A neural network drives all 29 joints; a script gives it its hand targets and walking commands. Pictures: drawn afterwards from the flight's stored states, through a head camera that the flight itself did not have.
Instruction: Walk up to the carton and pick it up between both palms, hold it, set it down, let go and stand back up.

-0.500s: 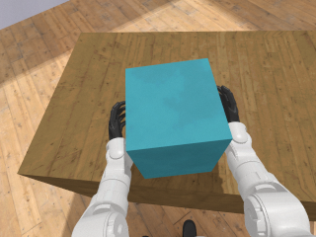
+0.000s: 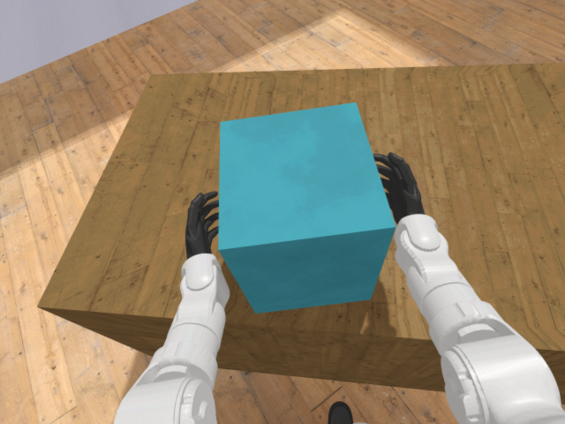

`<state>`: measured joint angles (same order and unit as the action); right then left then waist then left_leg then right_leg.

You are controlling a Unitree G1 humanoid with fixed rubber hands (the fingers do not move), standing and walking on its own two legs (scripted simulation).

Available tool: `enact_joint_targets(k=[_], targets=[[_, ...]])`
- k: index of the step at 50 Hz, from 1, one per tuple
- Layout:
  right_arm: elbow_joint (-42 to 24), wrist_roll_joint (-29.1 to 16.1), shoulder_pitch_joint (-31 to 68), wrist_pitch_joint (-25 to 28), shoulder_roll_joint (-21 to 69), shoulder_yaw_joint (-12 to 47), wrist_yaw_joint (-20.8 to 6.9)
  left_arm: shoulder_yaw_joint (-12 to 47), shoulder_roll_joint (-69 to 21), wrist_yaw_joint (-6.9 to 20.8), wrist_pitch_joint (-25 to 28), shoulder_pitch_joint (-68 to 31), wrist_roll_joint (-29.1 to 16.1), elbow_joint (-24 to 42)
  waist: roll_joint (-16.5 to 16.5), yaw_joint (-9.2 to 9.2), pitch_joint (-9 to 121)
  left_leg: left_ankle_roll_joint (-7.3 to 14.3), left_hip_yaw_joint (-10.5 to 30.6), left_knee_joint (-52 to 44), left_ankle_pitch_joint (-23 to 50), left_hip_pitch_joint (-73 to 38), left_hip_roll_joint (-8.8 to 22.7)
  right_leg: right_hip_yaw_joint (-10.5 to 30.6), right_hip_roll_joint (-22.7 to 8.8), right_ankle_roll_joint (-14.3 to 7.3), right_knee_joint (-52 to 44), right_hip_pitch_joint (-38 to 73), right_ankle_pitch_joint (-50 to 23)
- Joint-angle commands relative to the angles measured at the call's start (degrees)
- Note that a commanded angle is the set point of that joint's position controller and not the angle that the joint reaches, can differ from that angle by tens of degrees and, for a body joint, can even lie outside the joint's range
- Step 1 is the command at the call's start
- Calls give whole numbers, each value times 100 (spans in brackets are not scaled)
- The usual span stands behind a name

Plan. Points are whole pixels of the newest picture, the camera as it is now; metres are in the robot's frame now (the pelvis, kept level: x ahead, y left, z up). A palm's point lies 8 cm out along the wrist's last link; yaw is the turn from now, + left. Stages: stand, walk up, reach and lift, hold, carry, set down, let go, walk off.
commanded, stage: set down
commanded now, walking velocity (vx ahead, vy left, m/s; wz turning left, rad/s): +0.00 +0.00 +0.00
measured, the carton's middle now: (301, 217) +0.42 +0.03 -0.01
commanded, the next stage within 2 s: none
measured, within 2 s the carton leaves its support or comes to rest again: neither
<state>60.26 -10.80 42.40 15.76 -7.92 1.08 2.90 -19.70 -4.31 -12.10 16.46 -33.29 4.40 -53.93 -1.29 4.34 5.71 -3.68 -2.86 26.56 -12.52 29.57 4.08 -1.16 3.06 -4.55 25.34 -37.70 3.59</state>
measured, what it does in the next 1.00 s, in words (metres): stands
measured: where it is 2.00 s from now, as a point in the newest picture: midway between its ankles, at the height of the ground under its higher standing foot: outside the picture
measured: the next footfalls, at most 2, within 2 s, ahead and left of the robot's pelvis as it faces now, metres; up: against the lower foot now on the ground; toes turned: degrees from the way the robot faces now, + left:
none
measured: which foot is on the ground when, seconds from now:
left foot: down 0.00-1.00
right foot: down 0.00-1.00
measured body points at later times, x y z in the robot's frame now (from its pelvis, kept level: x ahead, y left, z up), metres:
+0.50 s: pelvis -0.02 -0.01 +0.00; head +0.05 -0.04 +0.44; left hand +0.34 +0.19 +0.01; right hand +0.40 -0.16 +0.01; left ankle -0.01 +0.17 -0.73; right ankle +0.08 -0.06 -0.73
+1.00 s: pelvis -0.02 +0.00 +0.00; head +0.03 -0.03 +0.45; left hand +0.30 +0.20 +0.01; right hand +0.36 -0.18 -0.01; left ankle -0.01 +0.17 -0.73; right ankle +0.08 -0.06 -0.73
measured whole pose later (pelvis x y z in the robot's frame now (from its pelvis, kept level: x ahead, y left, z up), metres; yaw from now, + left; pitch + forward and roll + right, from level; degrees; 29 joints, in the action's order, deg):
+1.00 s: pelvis -0.02 +0.00 +0.00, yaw +0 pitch +8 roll +2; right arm 59.7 -15.6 28.3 19.3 -12.5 1.6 -3.0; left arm -10.5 -1.2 -12.4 14.1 -18.9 -1.8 -42.9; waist -1.2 4.4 2.8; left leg -3.7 -2.9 28.7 -13.1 23.3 4.0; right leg -1.2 2.9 -4.8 27.4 -31.4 4.2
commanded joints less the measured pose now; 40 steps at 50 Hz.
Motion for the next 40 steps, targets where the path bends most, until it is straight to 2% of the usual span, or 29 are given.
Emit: enact_joint_targets(k=[1,5,7,8,9,10,11,12,13,14,15,16,17,18,19,20,21,22,23,25,26,28,29,30,35,37,38,39,40], targets=[[-892,-184,1657,159,-1336,556,-75,880,765,-55,30,-1023,-491,1368,656,621,3920,-17,-334,-90,1241,827,-442,601,-220,367,383,5031,-935],[-615,-40,2223,-17,-1459,364,-127,751,1077,-108,-17,-1927,-556,1206,745,536,3512,30,-394,-113,451,1133,-452,706,-294,394,226,4616,167],[-1049,-281,792,70,-1434,586,-218,892,847,-71,-43,-270,-541,1927,883,524,3545,54,-291,-64,1198,697,-391,777,-301,365,218,5174,-639],[-1055,-314,1825,62,-1403,586,-212,784,1110,-85,71,-1569,-625,1785,789,640,3887,52,-352,-42,640,1289,-449,894,-386,376,309,5055,-192],[-929,-231,2436,-19,-1212,626,-269,687,1294,-71,51,-2057,-719,1021,1081,754,3229,133,-414,-52,39,1770,-441,929,-456,448,254,4583,834],[-1064,-387,1777,57,-1451,491,-346,940,1155,-161,38,-1222,-802,1745,928,663,3233,90,-372,-81,504,1229,-398,757,-362,377,262,4776,334],[-584,-236,2418,-33,-1612,303,-333,1027,1136,-160,10,-1967,-785,1394,813,469,3202,102,-275,-98,-79,1411,-409,731,-386,358,240,4445,919],[-602,-153,2970,-134,-1402,423,-411,884,1339,-150,28,-2453,-874,492,897,758,2780,197,-357,-40,-651,1956,-375,884,-452,321,239,4038,1894],[-761,-346,1733,-74,-1490,583,-432,1115,1076,-167,-62,-1066,-827,1232,1057,617,2900,107,-325,-50,-10,1218,-336,783,-412,328,84,4406,1446],[-1142,-415,1542,37,-1381,594,-366,1065,954,-124,-42,-1215,-763,1491,1070,478,3496,62,-297,-24,242,1144,-373,946,-477,393,79,4976,822],[-788,-205,2538,-72,-1307,489,-373,1114,1236,-66,29,-2417,-1023,795,1009,504,3291,100,-380,23,-371,1878,-449,974,-531,400,204,4550,1417],[-823,-286,1444,-7,-1451,570,-357,918,1161,-57,-44,-1127,-882,1071,1290,527,3210,111,-367,-25,173,1288,-421,969,-525,443,109,4916,821],[-845,-287,1697,12,-1451,391,-373,982,1204,-72,13,-1534,-889,1199,1070,414,3285,50,-311,-45,-85,1526,-409,1038,-562,470,142,4856,1056],[-951,-384,1188,164,-1685,306,-403,1038,1085,-108,-19,-798,-813,1468,1042,332,3220,49,-190,-15,224,1227,-378,946,-556,495,176,4913,782],[-1152,-451,1956,149,-1639,483,-412,914,1342,-105,55,-1421,-816,1150,1074,568,3230,113,-261,-49,-68,1509,-399,932,-578,495,237,4886,989],[-835,-367,1754,58,-1599,542,-422,972,1181,-78,-113,-1124,-754,911,1073,525,3017,94,-243,-122,-61,1436,-359,830,-499,431,225,4833,831],[-762,-461,1079,185,-1756,432,-425,969,962,-147,-137,-610,-524,1530,801,359,3179,43,-196,-174,361,960,-327,810,-461,397,170,5090,350],[-926,-453,1386,246,-1740,425,-424,1019,1000,-93,-89,-851,-687,1370,905,422,3152,65,-189,-147,158,1224,-382,914,-582,459,151,5090,610],[-1072,-446,2195,134,-1624,578,-432,752,1328,-37,-100,-1666,-827,617,1284,768,2901,145,-350,-121,-307,1861,-407,1120,-693,543,128,4934,1419],[-911,-439,1321,161,-1677,561,-481,1074,1176,-39,-75,-859,-922,1072,1268,452,2565,167,-240,-156,-117,1384,-408,884,-559,525,209,5011,853],[-973,-617,1012,227,-1662,640,-543,1090,1030,-92,-34,-485,-766,1446,958,490,2891,153,-134,-197,102,1000,-355,890,-601,434,93,4963,925],[-714,-418,1508,269,-1694,377,-479,1094,1135,-86,0,-1163,-775,1258,927,300,2781,126,-205,-227,-364,1266,-408,818,-566,410,95,4790,1287],[-1077,-606,206,342,-1732,576,-508,1121,1057,-108,-6,123,-742,2028,1129,342,2929,141,-161,-168,290,745,-429,905,-620,463,100,5339,554],[-1003,-374,1199,339,-1632,325,-464,1085,1150,-27,73,-938,-861,1483,1158,283,2807,162,-188,-215,-142,1321,-390,925,-642,503,133,5127,816],[-987,-479,1450,284,-1601,429,-638,1249,1283,-59,68,-1295,-1002,1333,1058,488,2258,169,-224,-234,-452,1702,-346,1056,-723,460,85,4841,1735],[-1133,-538,404,420,-1831,285,-644,1272,1176,-113,37,-270,-883,1841,1154,375,2387,113,-99,-250,-362,1173,-373,1097,-717,470,-69,5037,1948],[-1235,-418,1796,303,-1605,312,-641,1128,1379,-88,101,-1598,-1063,1195,1345,492,2470,168,-202,-171,-944,1808,-401,1186,-817,517,-34,4779,2732],[-1271,-441,706,395,-1667,257,-657,1360,1207,-113,118,-546,-1012,1722,1299,227,2324,179,-135,-240,-544,1342,-378,1055,-769,463,-67,4903,2178],[-1202,-486,1287,368,-1647,367,-690,1332,1314,-129,89,-1115,-1046,1355,1167,421,2274,174,-185,-191,-757,1734,-401,1192,-820,477,-37,4915,2297]])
